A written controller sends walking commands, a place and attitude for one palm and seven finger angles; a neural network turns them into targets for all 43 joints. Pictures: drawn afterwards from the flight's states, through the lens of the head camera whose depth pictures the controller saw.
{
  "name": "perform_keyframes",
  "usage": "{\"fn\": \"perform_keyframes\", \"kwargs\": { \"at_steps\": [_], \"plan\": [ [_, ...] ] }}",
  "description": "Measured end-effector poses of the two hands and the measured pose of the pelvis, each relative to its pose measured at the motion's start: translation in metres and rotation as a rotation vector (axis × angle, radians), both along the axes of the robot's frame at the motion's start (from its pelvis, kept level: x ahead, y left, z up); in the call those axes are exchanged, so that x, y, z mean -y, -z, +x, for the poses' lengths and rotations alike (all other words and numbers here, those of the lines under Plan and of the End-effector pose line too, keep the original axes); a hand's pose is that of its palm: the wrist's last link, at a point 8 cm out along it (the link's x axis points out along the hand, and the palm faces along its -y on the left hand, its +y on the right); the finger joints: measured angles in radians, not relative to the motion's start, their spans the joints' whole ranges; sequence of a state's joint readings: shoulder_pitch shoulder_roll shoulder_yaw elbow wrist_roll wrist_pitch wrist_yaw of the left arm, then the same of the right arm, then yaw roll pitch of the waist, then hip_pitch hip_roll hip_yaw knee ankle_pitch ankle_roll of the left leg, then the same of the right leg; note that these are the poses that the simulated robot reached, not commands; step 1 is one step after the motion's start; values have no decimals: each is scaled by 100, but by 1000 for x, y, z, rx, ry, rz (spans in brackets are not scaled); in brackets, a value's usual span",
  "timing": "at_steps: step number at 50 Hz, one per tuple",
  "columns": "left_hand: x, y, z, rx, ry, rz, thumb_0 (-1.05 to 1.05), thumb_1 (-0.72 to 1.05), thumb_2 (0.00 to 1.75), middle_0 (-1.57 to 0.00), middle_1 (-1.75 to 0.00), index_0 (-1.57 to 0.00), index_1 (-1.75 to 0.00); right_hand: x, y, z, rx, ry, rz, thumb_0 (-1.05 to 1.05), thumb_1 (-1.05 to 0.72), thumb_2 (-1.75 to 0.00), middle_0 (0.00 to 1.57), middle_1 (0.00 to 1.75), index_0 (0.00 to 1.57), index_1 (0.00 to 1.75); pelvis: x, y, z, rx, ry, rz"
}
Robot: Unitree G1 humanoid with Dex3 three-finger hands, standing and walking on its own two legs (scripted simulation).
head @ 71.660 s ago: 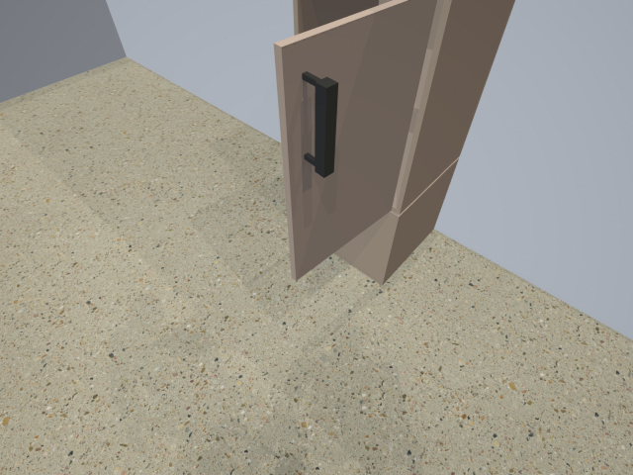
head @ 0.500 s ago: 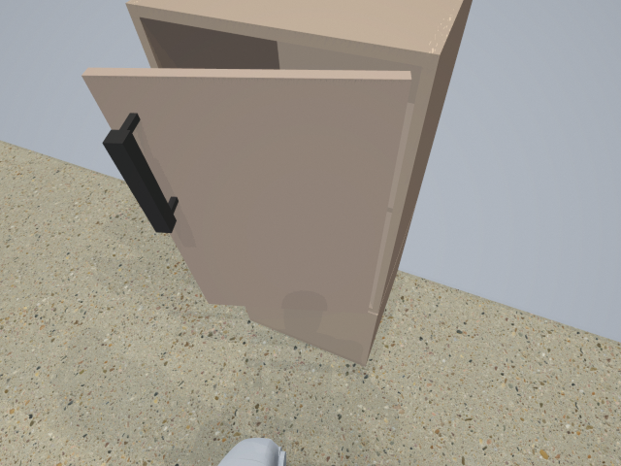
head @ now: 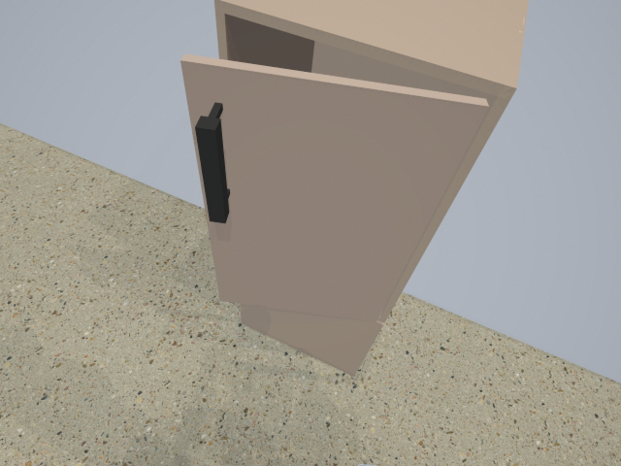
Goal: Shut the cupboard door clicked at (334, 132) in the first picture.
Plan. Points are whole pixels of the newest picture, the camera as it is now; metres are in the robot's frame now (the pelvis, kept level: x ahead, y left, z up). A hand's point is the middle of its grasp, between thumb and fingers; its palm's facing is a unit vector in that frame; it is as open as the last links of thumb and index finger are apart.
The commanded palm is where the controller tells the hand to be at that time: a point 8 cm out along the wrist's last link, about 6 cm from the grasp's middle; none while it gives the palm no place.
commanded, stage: come to a stop and stand still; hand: left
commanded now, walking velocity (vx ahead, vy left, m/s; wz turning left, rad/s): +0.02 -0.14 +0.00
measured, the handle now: (218, 165) +0.48 +0.18 +0.10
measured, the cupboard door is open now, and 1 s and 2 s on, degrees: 18 18 18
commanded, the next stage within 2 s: look again from close up in 0.58 s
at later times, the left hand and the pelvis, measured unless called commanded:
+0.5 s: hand out of the picture +0.12 +0.12 -0.18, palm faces +0.05 -0.99 -0.15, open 7.2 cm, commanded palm none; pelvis +0.02 -0.05 -0.01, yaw +2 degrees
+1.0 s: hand out of the picture +0.02 +0.16 -0.18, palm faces +0.01 -0.97 -0.23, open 7.4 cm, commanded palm none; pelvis +0.04 -0.02 -0.01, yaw -1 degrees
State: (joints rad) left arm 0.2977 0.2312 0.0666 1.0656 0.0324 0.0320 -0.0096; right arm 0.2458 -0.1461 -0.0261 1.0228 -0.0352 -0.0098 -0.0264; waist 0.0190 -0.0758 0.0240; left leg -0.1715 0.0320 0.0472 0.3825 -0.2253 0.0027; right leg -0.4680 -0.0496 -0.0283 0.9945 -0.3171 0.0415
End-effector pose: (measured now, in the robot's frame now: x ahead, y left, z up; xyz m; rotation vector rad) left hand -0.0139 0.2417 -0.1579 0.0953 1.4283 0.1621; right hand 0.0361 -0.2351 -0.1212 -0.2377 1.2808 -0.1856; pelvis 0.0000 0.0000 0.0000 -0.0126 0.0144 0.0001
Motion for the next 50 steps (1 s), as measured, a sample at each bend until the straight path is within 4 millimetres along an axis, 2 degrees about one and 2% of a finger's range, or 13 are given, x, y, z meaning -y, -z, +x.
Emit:
{"fn": "perform_keyframes", "kwargs": {
  "at_steps": [5,11,14,17,22,26,28,34,38,41,45,50],
  "plan": [
    [9,-1,46,41,62,-4,0,91,90,-19,-30,-20,-30,7,2,-46,-120,70,-7,-1,-94,-90,20,30,20,30,7,0,6,-17,10,5],
    [37,-4,110,157,136,23,0,91,90,-19,-30,-20,-30,21,19,-91,-247,153,44,0,-92,-90,20,30,20,30,29,9,13,-20,17,26],
    [53,-10,129,203,159,40,0,91,90,-19,-30,-20,-30,27,29,-98,-277,181,73,0,-91,-90,20,30,20,30,39,11,16,-6,12,12],
    [67,-14,136,236,148,37,0,91,90,-19,-30,-20,-30,28,31,-89,-274,169,90,0,-91,-90,20,29,19,30,45,9,18,11,-10,15],
    [79,-9,130,262,85,8,-1,92,90,-20,-30,-20,-30,26,34,-57,-207,119,100,0,-91,-90,19,29,19,30,49,10,20,34,-27,0],
    [72,-2,119,248,40,5,-3,94,90,-20,-30,-20,-30,19,34,-29,-143,83,103,0,-91,-90,19,29,19,30,48,12,23,44,-23,-7],
    [67,-3,111,224,28,13,-3,95,90,-20,-30,-20,-30,20,30,-24,-147,63,88,2,-94,-90,20,29,19,30,48,9,26,38,-18,-2],
    [55,-6,69,92,26,37,-2,94,90,-19,-30,-20,-30,25,26,-10,-127,52,82,2,-94,-90,20,29,20,30,43,4,31,25,-5,9],
    [51,-8,38,3,53,56,-1,93,90,-19,-30,-20,-30,27,33,1,-89,44,87,2,-94,-90,20,29,19,30,35,8,30,7,2,-6],
    [45,-11,24,-34,51,63,0,92,90,-20,-30,-20,-30,21,38,7,-62,28,101,1,-93,-90,19,29,19,30,29,10,32,7,0,0],
    [39,-12,19,-37,40,73,0,91,90,-19,-30,-20,-30,15,42,12,-49,12,108,1,-93,-90,19,29,19,30,24,11,36,17,2,10],
    [39,-11,27,-8,47,66,0,91,90,-19,-30,-20,-30,12,41,14,-45,7,110,1,-94,-90,20,29,19,30,21,11,37,27,9,20]
  ]
}}
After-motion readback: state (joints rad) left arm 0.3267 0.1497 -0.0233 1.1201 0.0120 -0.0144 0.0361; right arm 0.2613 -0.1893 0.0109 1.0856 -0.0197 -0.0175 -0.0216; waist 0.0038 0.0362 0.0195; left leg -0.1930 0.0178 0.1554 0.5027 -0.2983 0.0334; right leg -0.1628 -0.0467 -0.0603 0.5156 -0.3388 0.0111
